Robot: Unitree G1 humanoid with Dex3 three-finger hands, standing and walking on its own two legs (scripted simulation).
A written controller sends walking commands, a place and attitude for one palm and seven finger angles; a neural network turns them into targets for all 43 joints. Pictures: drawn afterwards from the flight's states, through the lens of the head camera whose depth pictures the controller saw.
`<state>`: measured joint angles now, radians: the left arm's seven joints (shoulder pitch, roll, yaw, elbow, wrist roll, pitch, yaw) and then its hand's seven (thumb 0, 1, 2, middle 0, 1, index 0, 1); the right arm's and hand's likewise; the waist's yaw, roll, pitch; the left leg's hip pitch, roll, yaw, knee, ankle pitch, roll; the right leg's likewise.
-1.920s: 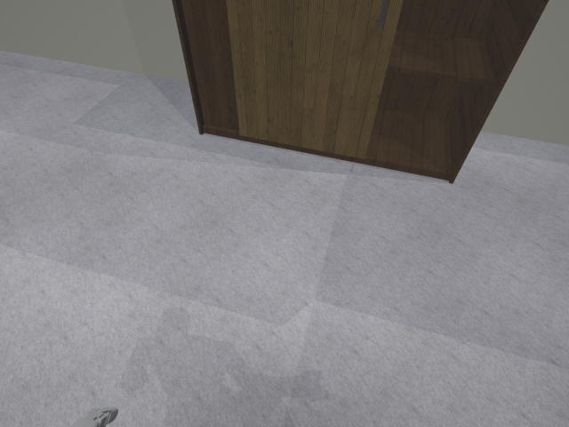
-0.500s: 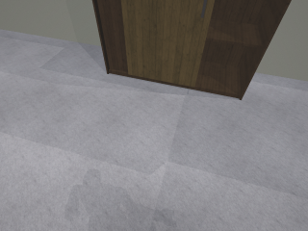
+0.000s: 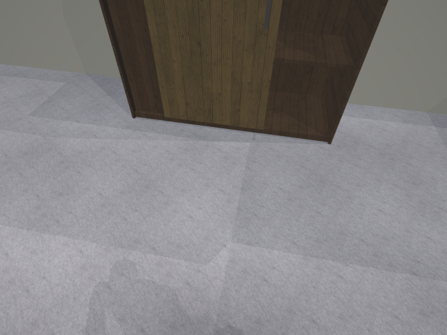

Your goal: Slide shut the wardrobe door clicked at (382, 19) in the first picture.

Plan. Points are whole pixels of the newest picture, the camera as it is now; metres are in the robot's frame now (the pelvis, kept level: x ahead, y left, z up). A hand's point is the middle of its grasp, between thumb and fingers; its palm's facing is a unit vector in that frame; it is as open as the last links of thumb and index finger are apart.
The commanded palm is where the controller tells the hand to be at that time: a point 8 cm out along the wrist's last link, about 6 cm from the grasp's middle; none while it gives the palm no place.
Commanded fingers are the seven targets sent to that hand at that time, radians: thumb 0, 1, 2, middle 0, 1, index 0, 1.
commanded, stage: walk to a spot facing it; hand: left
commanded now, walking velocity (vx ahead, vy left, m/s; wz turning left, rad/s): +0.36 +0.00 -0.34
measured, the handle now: out of the picture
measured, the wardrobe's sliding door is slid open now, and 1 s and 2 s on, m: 0.45 0.45 0.45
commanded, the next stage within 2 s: turn to face it in 1.64 s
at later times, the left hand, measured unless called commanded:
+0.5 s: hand out of the picture +0.12 +0.23 -0.19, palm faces -0.07 -0.99 -0.16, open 7.4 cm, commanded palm none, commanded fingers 0.00 0.90 0.90 -0.20 -0.30 -0.20 -0.30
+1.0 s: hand (198, 201) +0.49 +0.12 -0.15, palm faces -0.28 -0.94 -0.21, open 7.3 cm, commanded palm none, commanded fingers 0.00 0.90 0.90 -0.20 -0.30 -0.20 -0.30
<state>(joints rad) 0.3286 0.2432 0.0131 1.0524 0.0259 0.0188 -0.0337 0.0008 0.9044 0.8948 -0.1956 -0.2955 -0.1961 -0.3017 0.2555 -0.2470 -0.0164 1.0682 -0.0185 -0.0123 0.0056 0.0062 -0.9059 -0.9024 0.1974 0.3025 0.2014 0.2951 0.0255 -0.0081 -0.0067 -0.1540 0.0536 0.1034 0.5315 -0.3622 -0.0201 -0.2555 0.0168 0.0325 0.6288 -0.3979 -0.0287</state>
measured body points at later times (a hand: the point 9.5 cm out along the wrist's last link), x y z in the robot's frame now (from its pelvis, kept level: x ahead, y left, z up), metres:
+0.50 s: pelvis +0.18 +0.05 -0.01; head +0.20 +0.06 +0.44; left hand +0.13 +0.28 -0.17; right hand +0.26 -0.19 -0.14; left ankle +0.26 +0.15 -0.73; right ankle +0.03 -0.07 -0.66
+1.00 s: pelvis +0.36 -0.03 +0.00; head +0.37 -0.05 +0.45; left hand +0.51 +0.16 -0.13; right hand +0.24 -0.24 -0.16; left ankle +0.34 +0.11 -0.65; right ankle +0.34 -0.12 -0.73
